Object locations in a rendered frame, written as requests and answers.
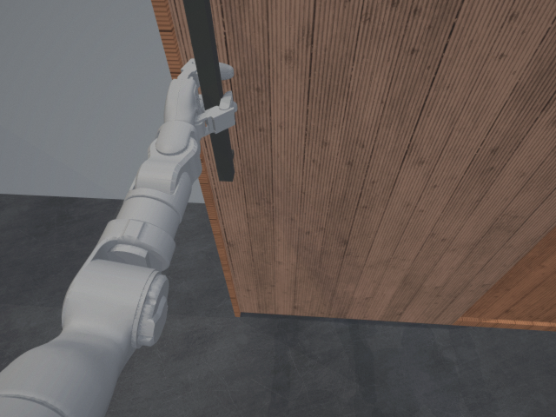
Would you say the handle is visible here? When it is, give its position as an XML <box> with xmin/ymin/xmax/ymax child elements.
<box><xmin>183</xmin><ymin>0</ymin><xmax>235</xmax><ymax>182</ymax></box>

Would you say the wardrobe door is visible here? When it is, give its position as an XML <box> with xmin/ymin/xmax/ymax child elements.
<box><xmin>168</xmin><ymin>0</ymin><xmax>556</xmax><ymax>325</ymax></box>
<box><xmin>461</xmin><ymin>226</ymin><xmax>556</xmax><ymax>322</ymax></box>

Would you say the left robot upper arm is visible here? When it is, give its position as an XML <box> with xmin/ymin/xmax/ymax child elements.
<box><xmin>0</xmin><ymin>259</ymin><xmax>169</xmax><ymax>417</ymax></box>

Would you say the left robot forearm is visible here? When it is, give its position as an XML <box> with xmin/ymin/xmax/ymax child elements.
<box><xmin>62</xmin><ymin>121</ymin><xmax>202</xmax><ymax>327</ymax></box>

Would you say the left robot hand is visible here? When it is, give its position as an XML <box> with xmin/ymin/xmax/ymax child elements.
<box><xmin>164</xmin><ymin>58</ymin><xmax>237</xmax><ymax>141</ymax></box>

